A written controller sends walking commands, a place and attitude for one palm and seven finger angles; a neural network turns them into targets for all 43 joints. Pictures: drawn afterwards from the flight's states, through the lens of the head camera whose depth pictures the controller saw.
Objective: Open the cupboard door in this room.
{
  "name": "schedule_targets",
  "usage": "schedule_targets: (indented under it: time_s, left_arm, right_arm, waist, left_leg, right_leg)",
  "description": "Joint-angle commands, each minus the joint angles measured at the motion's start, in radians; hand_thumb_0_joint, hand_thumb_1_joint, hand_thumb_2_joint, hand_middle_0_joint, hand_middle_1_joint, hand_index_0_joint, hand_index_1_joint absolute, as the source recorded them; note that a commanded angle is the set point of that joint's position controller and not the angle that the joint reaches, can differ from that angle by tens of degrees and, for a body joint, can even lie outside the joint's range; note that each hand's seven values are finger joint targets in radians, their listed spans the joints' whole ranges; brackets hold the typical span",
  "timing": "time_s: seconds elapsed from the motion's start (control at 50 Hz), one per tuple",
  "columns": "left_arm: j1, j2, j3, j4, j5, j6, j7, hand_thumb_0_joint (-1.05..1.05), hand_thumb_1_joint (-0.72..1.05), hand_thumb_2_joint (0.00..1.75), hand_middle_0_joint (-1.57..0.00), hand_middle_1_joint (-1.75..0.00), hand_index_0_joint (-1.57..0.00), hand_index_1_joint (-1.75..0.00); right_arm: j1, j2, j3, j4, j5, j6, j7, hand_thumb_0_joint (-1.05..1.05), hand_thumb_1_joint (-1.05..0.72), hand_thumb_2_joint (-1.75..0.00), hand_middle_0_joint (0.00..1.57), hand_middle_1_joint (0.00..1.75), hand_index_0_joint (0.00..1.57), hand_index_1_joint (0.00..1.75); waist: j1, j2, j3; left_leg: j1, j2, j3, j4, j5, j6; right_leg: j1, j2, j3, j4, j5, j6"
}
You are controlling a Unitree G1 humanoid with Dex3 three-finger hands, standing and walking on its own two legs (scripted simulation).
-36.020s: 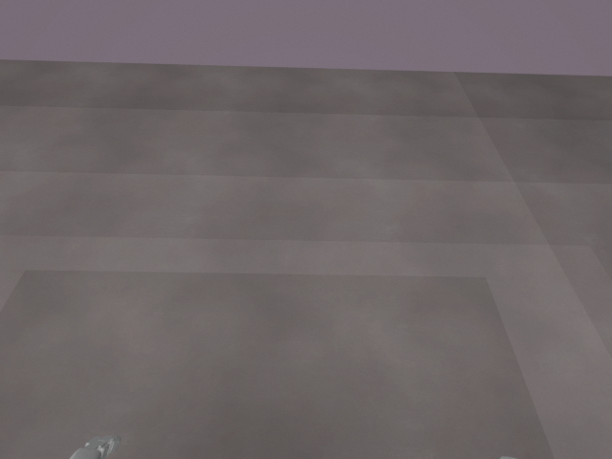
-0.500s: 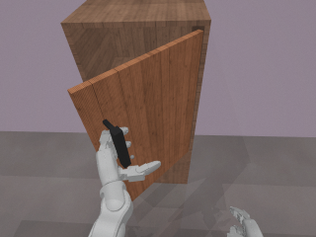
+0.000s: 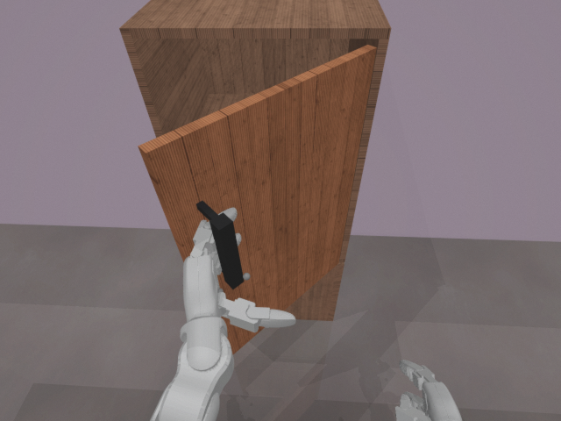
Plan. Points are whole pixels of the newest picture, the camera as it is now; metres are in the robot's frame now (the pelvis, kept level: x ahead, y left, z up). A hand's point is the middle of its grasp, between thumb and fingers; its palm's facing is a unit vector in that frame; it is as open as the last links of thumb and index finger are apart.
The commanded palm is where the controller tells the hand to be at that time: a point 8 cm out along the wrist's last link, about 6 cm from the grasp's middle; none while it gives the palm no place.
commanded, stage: slide the hand sideways off the handle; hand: left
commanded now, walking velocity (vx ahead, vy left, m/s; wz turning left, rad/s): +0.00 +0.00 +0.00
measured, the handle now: (220, 245) +0.33 +0.11 +0.10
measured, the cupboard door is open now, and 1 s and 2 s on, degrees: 46 48 48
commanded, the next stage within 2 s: draw the hand back to the body in 1.12 s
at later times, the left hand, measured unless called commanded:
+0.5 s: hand (230, 312) +0.24 +0.08 +0.09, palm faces -0.05 -1.00 +0.00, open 16.3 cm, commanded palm +0.21 +0.14 +0.09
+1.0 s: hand (187, 344) +0.20 +0.12 +0.09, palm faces +0.01 -1.00 -0.04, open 16.3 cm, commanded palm +0.17 +0.19 +0.09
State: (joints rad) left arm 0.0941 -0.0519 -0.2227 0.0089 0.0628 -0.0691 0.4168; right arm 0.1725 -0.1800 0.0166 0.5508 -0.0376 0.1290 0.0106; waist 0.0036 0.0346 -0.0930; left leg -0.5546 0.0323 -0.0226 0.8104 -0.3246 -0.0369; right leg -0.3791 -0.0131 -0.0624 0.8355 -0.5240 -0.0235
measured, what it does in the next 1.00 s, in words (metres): stands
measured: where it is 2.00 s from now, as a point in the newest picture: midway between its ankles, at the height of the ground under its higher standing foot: outside the picture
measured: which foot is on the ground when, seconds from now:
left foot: down 0.00-1.00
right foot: down 0.00-1.00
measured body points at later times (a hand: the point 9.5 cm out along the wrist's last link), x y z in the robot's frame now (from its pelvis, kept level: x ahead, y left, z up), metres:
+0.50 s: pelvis -0.01 +0.01 +0.00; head -0.01 -0.01 +0.45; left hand +0.23 +0.13 +0.09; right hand +0.16 -0.22 -0.08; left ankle +0.05 +0.15 -0.70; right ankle -0.05 -0.10 -0.70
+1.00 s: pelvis +0.00 -0.01 -0.01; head +0.01 -0.03 +0.44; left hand +0.19 +0.18 +0.09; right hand +0.18 -0.23 -0.08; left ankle +0.05 +0.15 -0.70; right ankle -0.05 -0.10 -0.70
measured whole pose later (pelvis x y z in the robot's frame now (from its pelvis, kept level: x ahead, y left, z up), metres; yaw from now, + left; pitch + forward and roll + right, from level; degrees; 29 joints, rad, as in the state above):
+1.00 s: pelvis +0.00 -0.01 -0.01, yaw +0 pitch +6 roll +0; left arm 0.54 0.15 -0.01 -0.29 -0.18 -0.23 -0.09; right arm 0.27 -0.22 0.02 0.45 0.02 -0.06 -0.03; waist 0.01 0.05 -0.11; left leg -0.62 0.04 -0.03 0.87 -0.36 -0.04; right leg -0.44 0.00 -0.06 0.90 -0.56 -0.03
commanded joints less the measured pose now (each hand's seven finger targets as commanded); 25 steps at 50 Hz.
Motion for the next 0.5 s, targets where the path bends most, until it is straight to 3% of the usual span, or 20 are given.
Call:
schedule_targets:
  time_s: [0.0,0.04,0.08,0.12,0.18,0.24,0.26,0.32,0.36,0.4,0.48]
  left_arm:
    - [-0.256,0.082,-0.093,-0.281,-0.054,-0.183,-0.380,0.00,-0.50,0.30,-0.15,-0.30,-0.15,-0.30]
    - [-0.243,0.032,-0.068,-0.257,-0.143,-0.178,-0.412,0.00,-0.50,0.30,-0.15,-0.30,-0.15,-0.30]
    - [-0.194,0.015,-0.024,-0.215,-0.193,-0.159,-0.380,0.00,-0.50,0.30,-0.15,-0.30,-0.15,-0.30]
    - [-0.187,0.058,0.031,-0.230,-0.181,-0.152,-0.328,0.00,-0.50,0.30,-0.15,-0.30,-0.15,-0.30]
    - [-0.153,0.080,0.035,-0.260,-0.128,-0.154,-0.282,0.00,-0.50,0.30,-0.15,-0.30,-0.15,-0.30]
    - [-0.110,0.102,0.047,-0.278,-0.105,-0.163,-0.278,0.00,-0.50,0.30,-0.15,-0.30,-0.15,-0.30]
    - [-0.067,0.127,0.073,-0.286,-0.108,-0.163,-0.281,0.00,-0.50,0.30,-0.15,-0.30,-0.15,-0.30]
    - [-0.035,0.129,0.084,-0.328,-0.123,-0.164,-0.297,0.00,-0.50,0.30,-0.15,-0.30,-0.15,-0.30]
    - [0.027,0.143,0.097,-0.344,-0.128,-0.163,-0.307,0.00,-0.50,0.30,-0.15,-0.30,-0.15,-0.30]
    - [0.071,0.135,0.093,-0.388,-0.139,-0.167,-0.316,0.00,-0.50,0.30,-0.15,-0.30,-0.15,-0.30]
    - [0.173,0.134,0.084,-0.444,-0.150,-0.183,-0.338,0.00,-0.50,0.30,-0.15,-0.30,-0.15,-0.30]
  right_arm:
    - [-0.060,-0.116,-0.033,-0.197,0.028,-0.071,-0.027,0.00,-0.90,-0.90,0.20,0.30,0.20,0.30]
    - [-0.071,-0.109,-0.022,-0.211,0.045,-0.103,-0.033,0.00,-0.90,-0.90,0.20,0.30,0.20,0.30]
    - [-0.085,-0.112,-0.016,-0.215,0.050,-0.131,-0.033,0.00,-0.90,-0.90,0.20,0.30,0.20,0.30]
    - [-0.084,-0.119,-0.019,-0.214,0.045,-0.143,-0.032,0.00,-0.90,-0.90,0.20,0.30,0.20,0.30]
    - [-0.076,-0.116,-0.023,-0.225,0.038,-0.151,-0.018,0.00,-0.90,-0.90,0.20,0.30,0.20,0.30]
    - [-0.066,-0.115,-0.023,-0.232,0.034,-0.153,-0.010,0.00,-0.90,-0.90,0.20,0.30,0.20,0.30]
    - [-0.064,-0.118,-0.026,-0.238,0.034,-0.153,-0.010,0.00,-0.90,-0.90,0.20,0.30,0.20,0.30]
    - [-0.073,-0.112,-0.022,-0.245,0.037,-0.154,-0.013,0.00,-0.90,-0.90,0.20,0.30,0.20,0.30]
    - [-0.066,-0.115,-0.024,-0.250,0.038,-0.159,-0.013,0.00,-0.90,-0.90,0.20,0.30,0.20,0.30]
    - [-0.066,-0.113,-0.024,-0.259,0.040,-0.166,-0.013,0.00,-0.90,-0.90,0.20,0.30,0.20,0.30]
    - [-0.049,-0.115,-0.027,-0.272,0.043,-0.183,-0.012,0.00,-0.90,-0.90,0.20,0.30,0.20,0.30]
  waist:
    - [-0.055,-0.016,-0.214]
    - [-0.049,-0.033,-0.172]
    - [-0.030,-0.080,-0.116]
    - [-0.017,-0.121,-0.126]
    - [-0.007,-0.091,-0.133]
    - [0.001,-0.071,-0.122]
    - [0.013,-0.090,-0.135]
    - [0.010,-0.050,-0.116]
    - [0.009,-0.081,-0.115]
    - [0.009,-0.049,-0.109]
    - [-0.002,-0.067,-0.094]
  left_leg:
    - [0.290,-0.036,0.016,-0.051,0.223,0.074]
    - [0.278,-0.033,0.005,-0.067,0.156,0.065]
    - [0.243,-0.029,-0.005,-0.091,0.083,0.057]
    - [0.235,-0.029,-0.003,-0.101,0.074,0.055]
    - [0.230,-0.029,0.009,-0.104,0.079,0.056]
    - [0.218,-0.029,0.016,-0.103,0.073,0.056]
    - [0.212,-0.030,0.019,-0.100,0.082,0.058]
    - [0.214,-0.031,0.032,-0.099,0.081,0.056]
    - [0.207,-0.028,0.030,-0.096,0.092,0.058]
    - [0.211,-0.028,0.033,-0.093,0.096,0.056]
    - [0.196,-0.028,0.030,-0.077,0.108,0.060]
  right_leg:
    - [-0.097,0.016,0.033,-0.135,0.484,-0.001]
    - [-0.122,0.027,0.013,-0.155,0.393,0.003]
    - [-0.133,0.033,-0.002,-0.177,0.298,0.009]
    - [-0.126,0.034,-0.001,-0.178,0.272,0.011]
    - [-0.125,0.029,0.006,-0.170,0.263,0.009]
    - [-0.127,0.031,0.010,-0.165,0.253,0.005]
    - [-0.103,0.031,0.015,-0.169,0.264,0.004]
    - [-0.113,0.032,0.018,-0.171,0.273,0.007]
    - [-0.100,0.034,0.017,-0.172,0.287,0.008]
    - [-0.113,0.035,0.015,-0.164,0.301,0.010]
    - [-0.123,0.036,0.012,-0.153,0.333,0.017]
